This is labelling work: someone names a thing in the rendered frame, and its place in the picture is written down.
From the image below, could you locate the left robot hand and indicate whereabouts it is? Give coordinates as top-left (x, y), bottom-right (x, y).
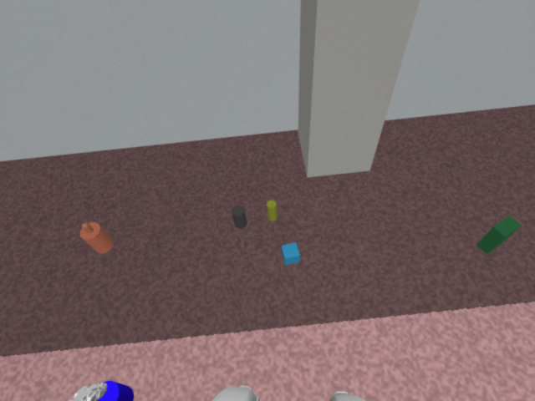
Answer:
top-left (69, 383), bottom-right (107, 401)

